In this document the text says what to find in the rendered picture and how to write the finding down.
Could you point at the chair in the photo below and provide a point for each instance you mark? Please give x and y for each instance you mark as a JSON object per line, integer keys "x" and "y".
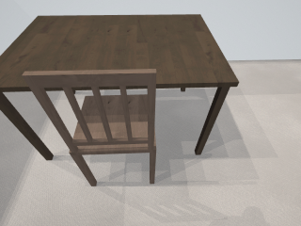
{"x": 107, "y": 124}

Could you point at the table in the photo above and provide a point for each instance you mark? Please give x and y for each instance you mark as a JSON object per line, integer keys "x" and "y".
{"x": 180, "y": 47}

